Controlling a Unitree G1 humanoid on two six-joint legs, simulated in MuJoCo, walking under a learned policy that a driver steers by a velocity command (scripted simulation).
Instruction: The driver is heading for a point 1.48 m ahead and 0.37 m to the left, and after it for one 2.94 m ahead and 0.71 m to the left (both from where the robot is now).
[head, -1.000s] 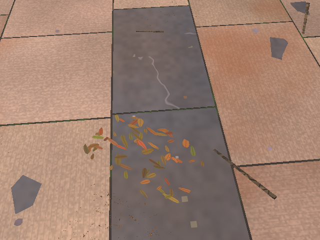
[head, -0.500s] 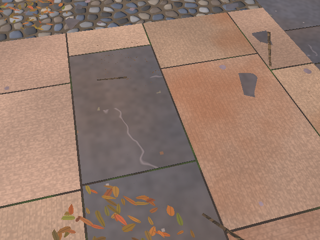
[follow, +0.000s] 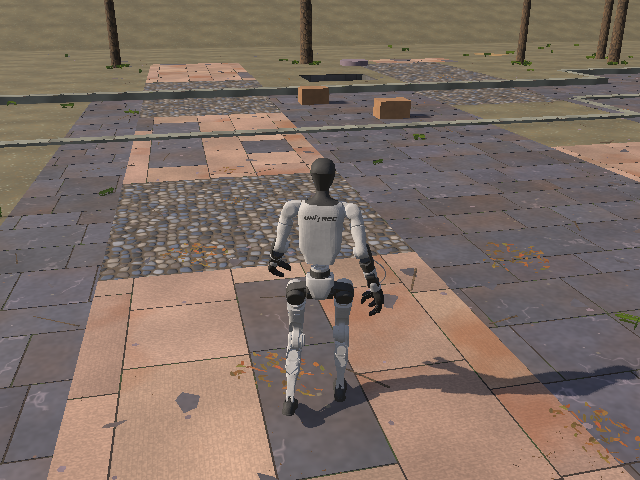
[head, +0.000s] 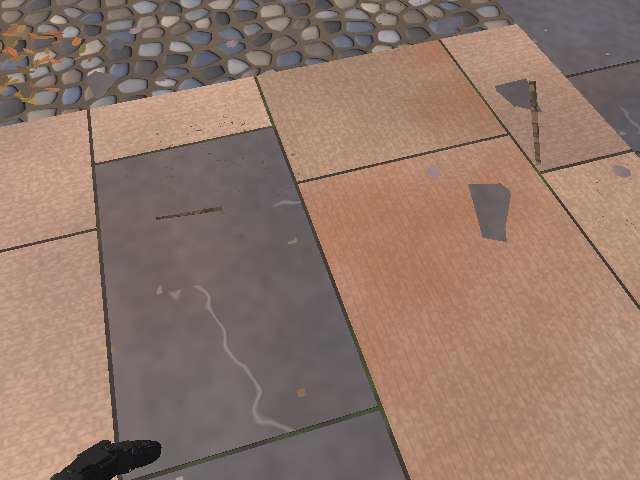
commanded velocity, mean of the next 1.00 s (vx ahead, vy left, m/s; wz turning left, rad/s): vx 0.50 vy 0.00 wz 0.39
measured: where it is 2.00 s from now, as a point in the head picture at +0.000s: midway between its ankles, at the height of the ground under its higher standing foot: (182, 262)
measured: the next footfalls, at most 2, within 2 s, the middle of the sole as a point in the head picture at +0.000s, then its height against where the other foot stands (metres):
left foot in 0.46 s outside the picture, level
right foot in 0.96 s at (285, 366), level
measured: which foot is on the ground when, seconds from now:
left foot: up 0.00-0.44, down 0.46-0.98, up 1.00-1.00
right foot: down 0.00-0.46, up 0.48-0.94, down 0.96-1.00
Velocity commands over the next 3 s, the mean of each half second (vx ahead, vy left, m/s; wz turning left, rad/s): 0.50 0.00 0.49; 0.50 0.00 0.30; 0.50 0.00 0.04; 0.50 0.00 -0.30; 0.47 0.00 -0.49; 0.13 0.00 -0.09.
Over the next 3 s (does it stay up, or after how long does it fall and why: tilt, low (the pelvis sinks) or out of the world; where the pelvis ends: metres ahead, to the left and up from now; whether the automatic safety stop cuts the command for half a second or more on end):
stays up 1.43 0.41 0.00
